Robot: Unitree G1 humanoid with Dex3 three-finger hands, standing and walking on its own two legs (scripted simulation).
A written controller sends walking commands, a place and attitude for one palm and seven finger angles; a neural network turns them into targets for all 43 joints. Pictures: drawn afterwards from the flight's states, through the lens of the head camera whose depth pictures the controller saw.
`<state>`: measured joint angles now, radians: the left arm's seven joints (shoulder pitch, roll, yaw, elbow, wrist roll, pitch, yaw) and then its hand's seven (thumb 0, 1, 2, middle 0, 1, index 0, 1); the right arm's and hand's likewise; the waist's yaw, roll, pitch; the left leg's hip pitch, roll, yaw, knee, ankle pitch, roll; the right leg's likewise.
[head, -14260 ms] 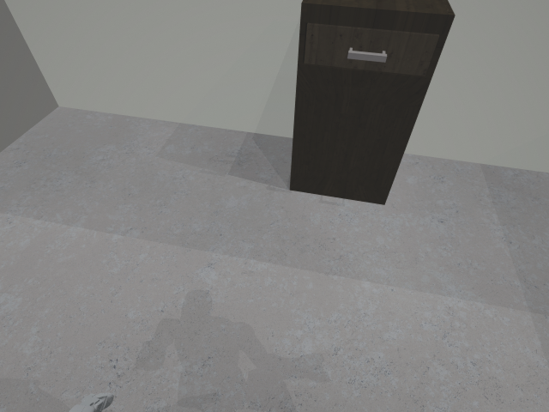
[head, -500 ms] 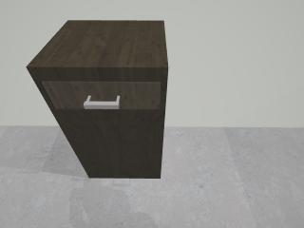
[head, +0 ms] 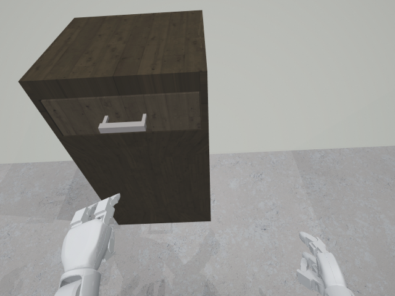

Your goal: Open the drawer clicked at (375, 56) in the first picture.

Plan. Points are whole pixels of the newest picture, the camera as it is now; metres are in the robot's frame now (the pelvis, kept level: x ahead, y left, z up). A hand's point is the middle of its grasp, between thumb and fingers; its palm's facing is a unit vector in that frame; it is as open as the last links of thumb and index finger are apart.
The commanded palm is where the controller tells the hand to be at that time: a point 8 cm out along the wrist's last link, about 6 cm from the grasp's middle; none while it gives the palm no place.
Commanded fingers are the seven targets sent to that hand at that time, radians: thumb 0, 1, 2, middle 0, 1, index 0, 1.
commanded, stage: raise the hand with hooked fingers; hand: left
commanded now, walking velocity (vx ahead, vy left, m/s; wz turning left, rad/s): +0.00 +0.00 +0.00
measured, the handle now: (124, 122) +0.57 +0.26 +0.01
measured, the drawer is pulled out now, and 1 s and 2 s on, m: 0.00 0.00 0.00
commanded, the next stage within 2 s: move the hooked fingers above the handle in 1.58 s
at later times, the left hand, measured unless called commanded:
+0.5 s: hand (97, 231) +0.24 +0.22 +0.03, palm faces -0.02 -0.08 -1.00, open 10.9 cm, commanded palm +0.21 +0.22 +0.08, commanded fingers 0.00 -0.08 0.48 -0.27 -0.93 -0.27 -0.93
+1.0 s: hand (79, 186) +0.29 +0.25 +0.10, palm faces +0.09 -0.06 -0.99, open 13.5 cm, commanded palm +0.27 +0.25 +0.16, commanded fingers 0.00 -0.50 0.30 -0.30 -1.20 -0.30 -1.20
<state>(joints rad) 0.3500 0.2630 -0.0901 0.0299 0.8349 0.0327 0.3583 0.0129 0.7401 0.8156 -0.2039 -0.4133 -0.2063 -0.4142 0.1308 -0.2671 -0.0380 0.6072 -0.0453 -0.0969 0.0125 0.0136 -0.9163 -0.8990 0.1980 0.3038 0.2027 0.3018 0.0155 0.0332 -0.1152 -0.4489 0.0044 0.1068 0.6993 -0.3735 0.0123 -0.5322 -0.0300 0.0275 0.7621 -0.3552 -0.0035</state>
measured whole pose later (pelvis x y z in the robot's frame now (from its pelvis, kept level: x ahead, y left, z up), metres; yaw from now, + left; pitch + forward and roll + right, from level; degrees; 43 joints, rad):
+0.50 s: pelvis +0.01 -0.03 +0.00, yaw +1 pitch +7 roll +3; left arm 0.26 0.39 -0.05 -0.02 0.97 0.10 0.25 0.00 0.14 0.57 -0.27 -0.78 -0.27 -0.79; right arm 0.13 -0.21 0.04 0.59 -0.04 0.09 -0.01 0.01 -0.91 -0.90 0.20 0.30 0.21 0.30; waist 0.06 0.05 -0.08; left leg -0.43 0.02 0.03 0.70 -0.38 -0.02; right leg -0.51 0.00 -0.01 0.78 -0.39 -0.04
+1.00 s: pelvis +0.01 +0.00 +0.02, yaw +1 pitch +1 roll +1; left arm 0.00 0.43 -0.10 0.01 0.97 0.13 0.13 0.00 -0.41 0.33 -0.31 -1.15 -0.31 -1.15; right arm 0.09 -0.22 0.01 0.60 -0.01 0.09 -0.03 0.01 -0.91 -0.90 0.20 0.30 0.20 0.30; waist 0.08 0.07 -0.05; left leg -0.25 -0.02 0.02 0.55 -0.33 0.01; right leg -0.31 -0.03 0.00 0.59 -0.31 0.00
